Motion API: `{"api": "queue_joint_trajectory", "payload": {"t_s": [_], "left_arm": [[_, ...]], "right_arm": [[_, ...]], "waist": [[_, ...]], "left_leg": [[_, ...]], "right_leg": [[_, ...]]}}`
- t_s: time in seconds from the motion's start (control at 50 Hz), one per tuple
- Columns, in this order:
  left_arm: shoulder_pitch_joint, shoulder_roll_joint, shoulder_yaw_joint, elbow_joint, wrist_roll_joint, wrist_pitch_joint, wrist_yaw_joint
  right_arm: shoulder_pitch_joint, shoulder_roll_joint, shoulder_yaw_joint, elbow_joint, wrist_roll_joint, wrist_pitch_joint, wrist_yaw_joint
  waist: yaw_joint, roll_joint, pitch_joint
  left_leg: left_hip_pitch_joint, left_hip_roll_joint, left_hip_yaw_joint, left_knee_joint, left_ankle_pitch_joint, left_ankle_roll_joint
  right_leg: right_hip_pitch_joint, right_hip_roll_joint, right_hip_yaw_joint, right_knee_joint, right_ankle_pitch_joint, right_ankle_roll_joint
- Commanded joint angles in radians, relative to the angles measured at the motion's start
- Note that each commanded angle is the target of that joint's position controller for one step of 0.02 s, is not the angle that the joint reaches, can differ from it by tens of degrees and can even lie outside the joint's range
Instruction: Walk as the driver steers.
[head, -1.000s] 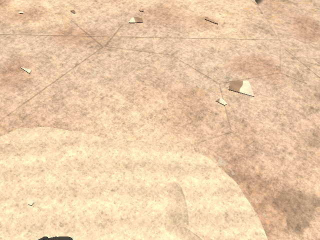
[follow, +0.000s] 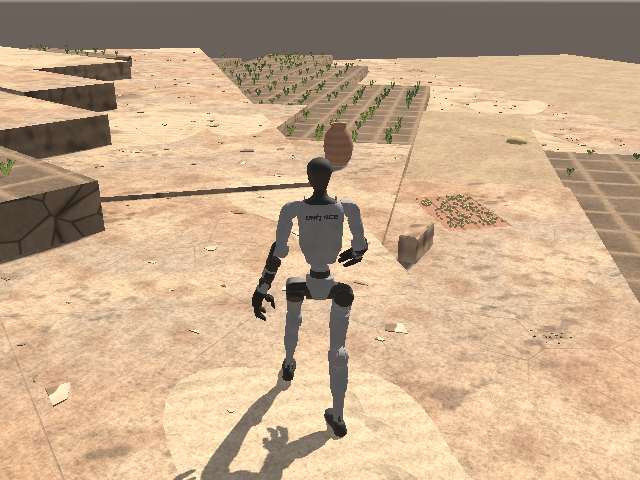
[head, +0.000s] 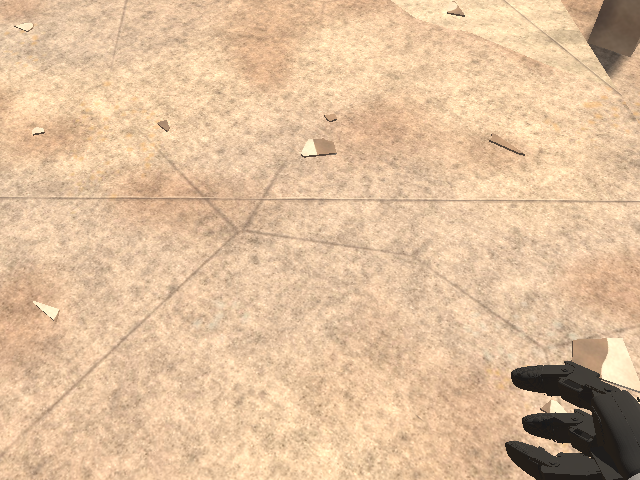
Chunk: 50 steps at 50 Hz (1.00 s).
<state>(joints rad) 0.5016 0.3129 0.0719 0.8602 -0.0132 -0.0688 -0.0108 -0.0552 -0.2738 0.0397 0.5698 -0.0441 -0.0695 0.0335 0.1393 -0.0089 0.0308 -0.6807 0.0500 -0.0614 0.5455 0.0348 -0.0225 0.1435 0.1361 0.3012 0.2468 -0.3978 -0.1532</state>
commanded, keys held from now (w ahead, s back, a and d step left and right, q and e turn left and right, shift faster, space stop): w+e+shift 0.02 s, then w+q+shift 0.70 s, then q+shift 0.16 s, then e+shift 0.12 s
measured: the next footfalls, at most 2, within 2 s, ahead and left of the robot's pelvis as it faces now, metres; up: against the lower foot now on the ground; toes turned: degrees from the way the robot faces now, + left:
left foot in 0.04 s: +0.26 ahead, +0.15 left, +0.00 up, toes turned -6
right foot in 0.42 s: +0.58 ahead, -0.13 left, +0.00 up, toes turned +4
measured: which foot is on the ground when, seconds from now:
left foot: up 0.00-0.02, down 0.04-0.42, up 0.44-0.82, down 0.84-1.00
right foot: down 0.00-0.06, up 0.08-0.40, down 0.42-0.82, up 0.84-1.00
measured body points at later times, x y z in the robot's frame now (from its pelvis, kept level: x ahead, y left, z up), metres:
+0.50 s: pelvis +0.47 -0.01 -0.01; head +0.49 -0.02 +0.44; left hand +0.69 +0.23 -0.06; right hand +0.45 -0.30 -0.14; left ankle +0.28 +0.12 -0.63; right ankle +0.54 -0.13 -0.72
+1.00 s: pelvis +0.87 +0.10 +0.00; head +0.92 +0.11 +0.44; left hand +0.87 +0.39 -0.10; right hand +1.14 -0.05 -0.11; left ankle +0.92 +0.13 -0.72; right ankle +0.93 -0.08 -0.62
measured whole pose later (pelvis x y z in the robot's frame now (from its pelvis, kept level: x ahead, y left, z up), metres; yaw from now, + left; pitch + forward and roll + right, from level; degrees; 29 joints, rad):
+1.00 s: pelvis +0.87 +0.10 +0.00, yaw +31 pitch +0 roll +1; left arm 0.18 0.26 0.01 0.68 -0.02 -0.10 0.03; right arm 0.16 -0.29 -0.04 0.70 0.00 -0.05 0.03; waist 0.01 0.01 0.11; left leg -0.35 -0.20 0.04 0.52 -0.16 0.18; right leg -0.56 -0.08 0.11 1.34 -0.41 0.08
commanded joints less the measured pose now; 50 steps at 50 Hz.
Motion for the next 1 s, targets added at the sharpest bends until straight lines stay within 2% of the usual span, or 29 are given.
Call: {"api": "queue_joint_trajectory", "payload": {"t_s": [0.02,0.04,0.06,0.08,0.1,0.14,0.24,0.3,0.34,0.4,0.42,0.44,0.46,0.48,0.5,0.54,0.6,0.72,0.76,0.78,0.8,0.82,0.84,0.86,0.88,0.9,0.92,0.96,1.0], "left_arm": [[-0.081,0.257,0.06,-0.061,0.011,-0.017,0.009],[-0.127,0.241,0.054,-0.06,0.028,-0.027,0.006],[-0.126,0.089,0.016,-0.073,0.044,-0.041,0.011],[0.052,-0.002,-0.018,-0.112,-0.017,-0.039,-0.002],[-0.038,0.08,-0.019,-0.077,0.022,-0.026,0.007],[-0.244,0.095,-0.018,-0.122,0.053,-0.022,-0.013],[-0.415,0.034,-0.061,-0.258,0.1,-0.005,-0.036],[-0.493,0.026,-0.091,-0.302,0.065,-0.016,-0.067],[-0.448,0.061,-0.076,-0.272,0.047,-0.01,-0.063],[-0.248,0.137,-0.031,-0.197,0.066,-0.011,-0.018],[-0.098,0.182,-0.009,-0.177,0.083,-0.018,0.006],[0.062,0.253,0.007,-0.163,0.104,-0.024,0.027],[-0.021,0.294,0.018,-0.186,0.093,-0.011,0.031],[-0.143,0.198,0.007,-0.195,0.075,-0.007,0.031],[-0.199,0.122,-0.008,-0.197,0.065,-0.012,0.025],[-0.207,0.073,-0.019,-0.168,0.064,-0.026,0.02],[-0.149,0.022,-0.029,-0.096,0.033,-0.053,0.011],[-0.171,0.068,-0.022,-0.056,0.034,-0.067,0.022],[-0.131,0.126,-0.009,-0.052,0.028,-0.059,0.036],[-0.146,0.167,0.001,-0.062,0.025,-0.048,0.045],[-0.178,0.191,0.008,-0.075,0.022,-0.034,0.049],[-0.19,0.182,0.008,-0.083,0.021,-0.028,0.04],[-0.187,0.114,0.002,-0.078,0.024,-0.025,0.021],[-0.036,0.069,-0.03,-0.197,0.026,-0.065,0.025],[-0.133,0.164,-0.022,-0.235,-0.001,-0.088,0.025],[-0.184,0.178,-0.018,-0.25,-0.028,-0.088,0.031],[-0.18,0.167,-0.015,-0.224,-0.019,-0.069,0.047],[-0.11,0.171,-0.003,-0.172,-0.007,-0.021,0.056],[-0.109,0.098,-0.013,-0.168,0.001,-0.002,0.054]], "right_arm": [[0.228,-0.189,-0.077,0.005,0.017,-0.014,-0.035],[0.457,-0.234,-0.103,0.067,0.011,-0.015,-0.058],[0.664,-0.287,-0.124,0.111,-0.019,-0.021,-0.08],[0.572,-0.365,-0.143,0.126,-0.032,-0.018,-0.064],[0.456,-0.25,-0.138,0.104,-0.014,-0.012,-0.046],[0.417,-0.144,-0.118,0.142,-0.004,-0.016,-0.031],[0.496,-0.123,-0.107,0.25,0.031,-0.038,-0.033],[0.394,-0.192,-0.136,0.217,0.024,-0.036,-0.032],[0.414,-0.24,-0.151,0.219,0.038,-0.041,-0.014],[0.477,-0.253,-0.153,0.245,0.046,-0.038,-0.002],[0.468,-0.227,-0.147,0.243,0.047,-0.042,-0.001],[0.459,-0.081,-0.115,0.216,0.031,-0.043,-0.012],[0.551,-0.061,-0.105,0.163,0.082,-0.032,-0.018],[0.479,-0.107,-0.11,0.181,0.052,-0.008,-0.023],[0.416,-0.112,-0.111,0.182,0.034,0.005,-0.012],[0.392,-0.084,-0.111,0.191,0.023,0.028,0.009],[0.286,-0.038,-0.1,0.141,0.015,0.062,0.03],[0.046,-0.033,-0.063,0.022,0.019,0.056,0.075],[0.111,-0.055,-0.066,0.05,0.005,0.051,0.072],[0.23,-0.082,-0.076,0.084,0.0,0.046,0.066],[0.418,-0.12,-0.095,0.14,-0.004,0.041,0.055],[0.584,-0.162,-0.12,0.203,-0.004,0.039,0.029],[0.533,-0.226,-0.15,0.204,0.026,0.054,-0.007],[0.403,-0.382,-0.163,0.074,0.058,0.042,-0.006],[0.394,-0.345,-0.178,0.03,0.043,0.045,-0.007],[0.311,-0.296,-0.166,0.01,0.041,0.028,-0.003],[0.222,-0.216,-0.145,0.005,0.059,0.012,-0.004],[0.168,-0.155,-0.119,0.012,0.051,-0.006,-0.01],[0.187,-0.115,-0.102,0.07,0.044,-0.021,-0.011]], "waist": [[-0.211,-0.042,-0.17],[-0.332,-0.034,-0.266],[-0.373,0.136,-0.375],[-0.208,0.507,-0.488],[-0.224,0.269,-0.323],[-0.227,0.033,-0.129],[-0.131,0.083,0.023],[-0.098,0.084,0.05],[-0.085,0.08,0.031],[0.005,-0.014,-0.107],[0.085,-0.031,-0.199],[0.096,-0.22,-0.293],[-0.006,-0.346,-0.345],[-0.05,-0.177,-0.16],[-0.062,-0.094,-0.068],[-0.108,-0.076,-0.002],[-0.133,-0.081,0.043],[-0.165,-0.027,0.096],[-0.2,-0.028,0.045],[-0.264,-0.043,-0.029],[-0.35,-0.053,-0.129],[-0.401,-0.016,-0.21],[-0.346,0.159,-0.149],[-0.187,0.329,-0.358],[-0.272,0.129,-0.561],[-0.215,-0.045,-0.389],[-0.149,-0.161,-0.26],[-0.086,-0.158,-0.12],[-0.077,-0.069,-0.081]], "left_leg": [[0.637,-0.095,0.053,-0.015,-0.123,0.025],[0.853,-0.034,0.049,0.025,-0.195,0.048],[1.037,0.184,-0.182,0.018,-0.544,0.086],[1.147,0.406,-0.849,-0.239,-0.689,0.238],[1.032,0.325,-0.829,-0.268,-0.787,0.254],[0.791,0.232,-0.545,-0.256,-0.515,0.262],[0.568,0.149,-0.401,-0.344,-0.269,0.277],[0.236,0.061,-0.245,-0.456,-0.231,0.232],[0.183,0.092,-0.247,-0.475,-0.135,0.22],[0.31,0.017,-0.162,-0.048,0.213,0.159],[0.187,-0.041,-0.126,0.247,0.145,0.133],[0.051,-0.098,-0.095,0.629,-0.517,0.129],[-0.101,-0.129,-0.057,0.826,-0.505,0.131],[-0.17,-0.04,-0.034,0.866,-0.388,0.131],[-0.166,-0.004,-0.015,0.821,-0.321,0.126],[-0.103,0.04,-0.017,0.762,-0.294,0.106],[-0.158,0.067,0.007,0.725,-0.264,0.1],[0.068,-0.003,0.2,0.265,-0.003,0.157],[0.229,-0.112,0.281,0.185,0.0,0.17],[0.368,-0.15,0.271,0.153,-0.007,0.182],[0.58,-0.173,0.229,0.13,0.01,0.21],[0.806,-0.162,0.155,0.074,0.081,0.241],[0.932,-0.05,-0.002,0.029,0.271,0.263],[1.221,0.232,-0.551,0.046,0.628,0.489],[1.253,0.288,-0.711,-0.112,0.266,0.547],[1.06,0.263,-0.643,-0.186,0.186,0.493],[0.858,0.232,-0.534,-0.196,0.226,0.432],[0.517,0.201,-0.357,-0.203,0.459,0.368],[0.344,0.124,-0.191,-0.224,0.574,0.307]], "right_leg": [[-0.268,-0.155,0.094,0.336,1.043,0.015],[-0.354,-0.132,0.049,0.573,0.978,0.02],[-0.496,-0.075,-0.036,0.939,0.425,0.015],[-0.749,0.039,-0.134,1.179,-0.068,0.062],[-0.863,-0.058,-0.144,1.195,0.026,0.039],[-0.864,-0.106,-0.159,1.114,0.098,0.046],[-0.913,-0.212,-0.201,0.83,0.003,0.113],[-0.523,-0.177,-0.286,0.461,0.257,0.151],[-0.309,-0.142,-0.319,0.435,0.354,0.154],[-0.072,-0.106,-0.334,0.342,0.245,0.132],[0.122,-0.206,-0.254,0.347,0.134,0.115],[0.235,-0.491,0.077,0.256,-0.252,0.103],[0.187,-0.646,0.597,-0.035,-0.476,0.039],[0.054,-0.59,0.492,-0.048,-0.515,0.015],[-0.048,-0.534,0.289,-0.014,-0.314,0.016],[-0.177,-0.452,0.029,-0.026,-0.005,0.037],[-0.176,-0.417,-0.192,-0.059,0.325,0.068],[-0.256,-0.324,-0.552,-0.135,0.77,0.116],[-0.193,-0.324,-0.572,0.051,1.257,0.13],[-0.19,-0.343,-0.562,0.229,1.369,0.137],[-0.238,-0.366,-0.539,0.477,1.384,0.138],[-0.35,-0.338,-0.53,0.77,1.095,0.155],[-0.603,-0.135,-0.526,1.149,-0.001,0.19],[-0.888,-0.06,-0.284,1.488,-0.245,0.248],[-0.922,-0.083,-0.115,1.488,-0.173,0.233],[-0.927,-0.131,-0.129,1.357,-0.101,0.214],[-0.893,-0.194,-0.165,1.265,-0.052,0.218],[-0.734,-0.266,-0.189,1.154,-0.016,0.238],[-0.63,-0.281,-0.223,0.981,0.021,0.237]]}}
